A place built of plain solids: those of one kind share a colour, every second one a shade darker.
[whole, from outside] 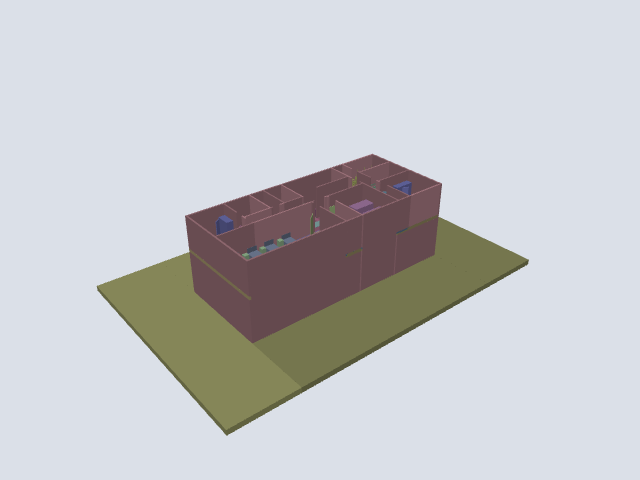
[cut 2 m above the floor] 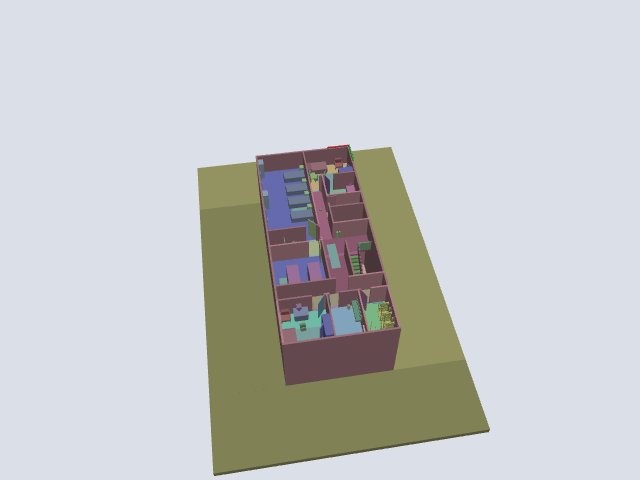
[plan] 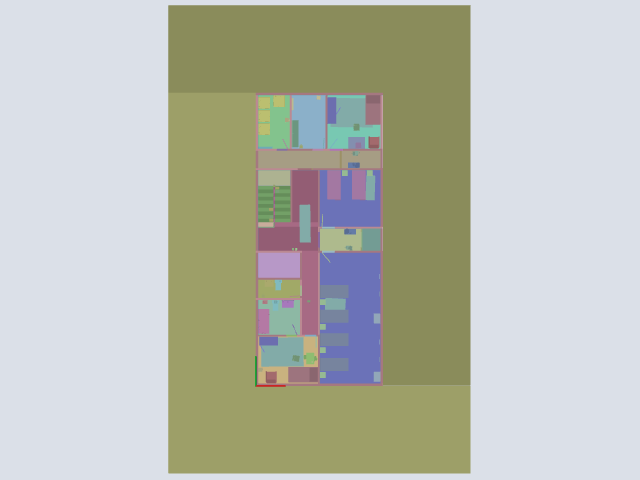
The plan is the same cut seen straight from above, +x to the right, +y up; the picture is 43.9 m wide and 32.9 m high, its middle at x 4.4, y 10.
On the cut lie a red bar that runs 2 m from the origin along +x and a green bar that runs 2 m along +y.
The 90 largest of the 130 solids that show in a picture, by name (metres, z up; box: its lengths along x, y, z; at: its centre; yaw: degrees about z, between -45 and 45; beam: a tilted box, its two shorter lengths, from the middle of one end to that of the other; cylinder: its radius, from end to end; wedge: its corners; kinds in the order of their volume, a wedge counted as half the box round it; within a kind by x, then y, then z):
{
 "under_1": {"box": [6.0, 20.09, 0.5], "at": [-3.0, 10.04, -0.33]},
 "under_2": {"box": [20.71, 6.0, 0.5], "at": [4.36, -3.0, -0.33]},
 "under_3": {"box": [20.71, 6.0, 0.5], "at": [4.36, 23.09, -0.33]},
 "under_4": {"box": [6.0, 20.09, 0.5], "at": [11.71, 10.04, -0.33]},
 "wall_1": {"box": [0.16, 3.22, 7.42], "at": [0.08, 1.77, 3.41]},
 "wall_2": {"box": [0.16, 2.38, 7.42], "at": [0.08, 4.7, 3.41]},
 "wall_3": {"box": [0.16, 1.26, 7.42], "at": [0.08, 6.65, 3.41]},
 "wall_4": {"box": [0.16, 1.72, 7.42], "at": [0.08, 8.27, 3.41]},
 "wall_5": {"box": [0.16, 5.53, 7.42], "at": [0.08, 12.03, 3.41]},
 "wall_6": {"box": [0.16, 1.2, 2.96], "at": [0.08, 15.52, 5.64]},
 "wall_7": {"box": [0.16, 3.68, 2.96], "at": [0.08, 18.09, 5.64]},
 "wall_8": {"box": [1.43, 0.13, 2.96], "at": [0.71, 16.18, 5.64]},
 "wall_9": {"box": [2.08, 0.13, 2.96], "at": [1.04, 3.44, 5.64]},
 "wall_10": {"box": [2.88, 0.13, 2.96], "at": [1.44, 14.86, 5.64]},
 "wall_11": {"box": [3.16, 0.13, 2.96], "at": [1.58, 5.96, 5.64]},
 "wall_12": {"box": [3.16, 0.13, 2.96], "at": [1.58, 7.34, 5.64]},
 "wall_13": {"box": [3.16, 0.13, 2.96], "at": [1.58, 9.2, 5.64]},
 "wall_14": {"box": [4.39, 0.13, 4.16], "at": [2.19, 9.2, 1.78]},
 "wall_15": {"box": [0.13, 3.68, 2.96], "at": [2.4, 18.09, 5.64]},
 "wall_16": {"box": [0.13, 3.58, 7.42], "at": [2.44, 13.0, 3.41]},
 "wall_17": {"box": [1.7, 0.13, 2.96], "at": [3.03, 16.18, 5.64]},
 "wall_18": {"box": [0.13, 2.38, 2.96], "at": [3.1, 4.7, 5.64]},
 "wall_19": {"box": [0.13, 1.72, 2.96], "at": [3.1, 8.27, 5.64]},
 "wall_20": {"box": [0.13, 3.22, 2.96], "at": [4.33, 1.77, 5.64]},
 "wall_21": {"box": [0.13, 5.62, 2.96], "at": [4.33, 6.32, 5.64]},
 "wall_22": {"box": [0.13, 3.88, 2.96], "at": [4.33, 12.85, 5.64]},
 "wall_23": {"box": [8.71, 0.16, 7.42], "at": [4.36, 0.08, 3.41]},
 "wall_24": {"box": [8.71, 0.16, 7.42], "at": [4.36, 20.01, 3.41]},
 "wall_25": {"box": [0.13, 3.68, 2.96], "at": [4.84, 18.09, 5.64]},
 "wall_26": {"box": [4.83, 0.13, 2.96], "at": [6.29, 14.86, 5.64]},
 "wall_27": {"box": [3.3, 0.13, 2.96], "at": [7.06, 9.2, 5.64]},
 "wall_28": {"box": [3.3, 0.13, 2.96], "at": [7.06, 10.85, 5.64]},
 "wall_29": {"box": [3.25, 0.13, 4.16], "at": [7.08, 14.86, 1.78]},
 "wall_30": {"box": [2.74, 0.13, 2.96], "at": [7.34, 16.18, 5.64]},
 "wall_31": {"box": [1.52, 0.13, 4.16], "at": [7.95, 9.2, 1.78]},
 "wall_32": {"box": [1.52, 0.13, 4.16], "at": [7.95, 10.85, 1.78]},
 "wall_33": {"box": [0.16, 8.97, 7.42], "at": [8.63, 4.64, 3.41]},
 "wall_34": {"box": [0.16, 1.52, 7.42], "at": [8.63, 10.02, 3.41]},
 "wall_35": {"box": [0.16, 3.88, 7.42], "at": [8.63, 12.85, 3.41]},
 "wall_36": {"box": [0.16, 1.2, 2.96], "at": [8.63, 15.52, 5.64]},
 "wall_37": {"box": [0.16, 5.01, 4.16], "at": [8.63, 17.43, 1.78]},
 "wall_38": {"box": [0.16, 3.68, 2.96], "at": [8.63, 18.09, 5.64]},
 "stair_1": {"box": [1.05, 2.25, 0.68], "at": [0.69, 12.59, 0.04]},
 "stair_2": {"box": [1.05, 2.0, 0.87], "at": [0.69, 12.71, 0.13]},
 "stair_3": {"box": [1.05, 1.5, 1.25], "at": [0.69, 12.96, 0.32]},
 "stair_4": {"box": [1.05, 1.25, 1.43], "at": [0.69, 13.09, 0.42]},
 "stair_5": {"box": [1.05, 1.0, 1.62], "at": [0.69, 13.21, 0.51]},
 "stair_6": {"box": [1.05, 0.75, 1.81], "at": [0.69, 13.34, 0.61]},
 "stair_7": {"box": [1.05, 0.5, 2.0], "at": [0.69, 13.46, 0.7]},
 "stair_8": {"box": [1.05, 0.25, 2.19], "at": [0.69, 13.59, 0.8]},
 "stair_9": {"box": [1.05, 0.25, 4.27], "at": [1.84, 11.34, 1.84]},
 "stair_10": {"box": [1.05, 0.5, 4.08], "at": [1.84, 11.46, 1.74]},
 "stair_11": {"box": [1.05, 0.75, 3.89], "at": [1.84, 11.59, 1.65]},
 "stair_12": {"box": [1.05, 1.0, 3.7], "at": [1.84, 11.71, 1.55]},
 "stair_13": {"box": [1.05, 1.25, 3.51], "at": [1.84, 11.84, 1.46]},
 "stair_14": {"box": [1.05, 1.5, 3.33], "at": [1.84, 11.96, 1.36]},
 "stair_15": {"box": [1.05, 1.75, 3.14], "at": [1.84, 12.09, 1.27]},
 "stair_16": {"box": [1.05, 2.0, 2.95], "at": [1.84, 12.21, 1.17]},
 "stair_17": {"box": [1.05, 2.5, 2.57], "at": [1.84, 12.46, 0.98]},
 "upper_floor_bunk_1": {"box": [4.16, 8.97, 0.16], "at": [6.47, 4.64, 4.08]},
 "upper_floor_bunk_2": {"box": [4.16, 3.88, 0.16], "at": [6.47, 12.85, 4.08]},
 "bunk_1": {"box": [0.94, 2.0, 1.64], "at": [5.36, 13.78, 4.98]},
 "bunk_2": {"box": [0.94, 2.0, 1.64], "at": [7.06, 13.78, 4.98]},
 "stair_landing_1": {"box": [2.21, 1.08, 2.38], "at": [1.26, 14.25, 0.89]},
 "floor_stair_hall_1": {"box": [4.1, 1.95, 0.62], "at": [2.21, 10.23, -0.31]},
 "wardrobe_1": {"box": [1.28, 0.6, 2.0], "at": [0.88, 3.07, 5.16]},
 "wardrobe_2": {"box": [0.6, 1.82, 2.0], "at": [5.22, 18.88, 5.16]},
 "iron_single_1": {"box": [1.96, 0.89, 0.53], "at": [5.38, 1.47, 4.43]},
 "iron_single_2": {"box": [1.96, 0.89, 0.53], "at": [5.38, 3.17, 4.43]},
 "iron_single_3": {"box": [1.96, 0.89, 0.53], "at": [5.38, 4.77, 4.43]},
 "iron_single_4": {"box": [1.96, 0.89, 0.53], "at": [5.38, 6.47, 4.43]},
 "upper_floor_landing_1": {"box": [4.1, 1.65, 0.16], "at": [2.21, 10.09, 4.08]},
 "upper_floor_landing_2": {"box": [1.76, 3.58, 0.16], "at": [3.38, 13.0, 4.08]},
 "upper_floor_landing_3": {"box": [1.1, 5.75, 0.16], "at": [3.71, 6.38, 4.08]},
 "upper_floor_lieutenant_1": {"box": [3.64, 3.68, 0.16], "at": [6.73, 18.09, 4.08]},
 "upper_floor_captain_1": {"box": [4.1, 3.22, 0.16], "at": [2.21, 1.77, 4.08]},
 "child_bed_1": {"box": [2.06, 1.06, 0.4], "at": [3.25, 0.76, 4.54]},
 "child_bed_2": {"box": [1.06, 2.06, 0.4], "at": [8.05, 18.92, 4.54]},
 "upper_floor_back_corr_1": {"box": [8.39, 1.2, 0.16], "at": [4.36, 15.52, 4.08]},
 "upper_floor_wash_1": {"box": [2.32, 3.68, 0.16], "at": [3.62, 18.09, 4.08]},
 "upper_floor_showers_1": {"box": [2.17, 3.68, 0.16], "at": [1.25, 18.09, 4.08]},
 "locker_1": {"box": [0.46, 0.69, 1.75], "at": [8.31, 0.62, 5.03]},
 "locker_2": {"box": [0.46, 0.69, 1.75], "at": [8.31, 4.62, 5.03]},
 "upper_floor_captain_bath_1": {"box": [2.87, 2.38, 0.16], "at": [1.59, 4.7, 4.08]},
 "floor_pole_foot_1": {"box": [1.23, 1.52, 0.5], "at": [7.93, 10.02, -0.37]},
 "upper_floor_lockers_1": {"box": [2.87, 1.72, 0.16], "at": [1.59, 8.27, 4.08]},
 "upper_floor_pole_lobby_1": {"box": [2.93, 1.52, 0.16], "at": [5.86, 10.02, 4.08]},
 "upper_floor_wc_1": {"box": [2.87, 1.26, 0.16], "at": [1.59, 6.65, 4.08]},
 "kitchen_table_1": {"box": [1.06, 0.71, 0.72], "at": [6.91, 16.66, 4.52]},
 "bathtub_1": {"box": [0.76, 1.7, 0.41], "at": [0.55, 4.42, 4.36]}
}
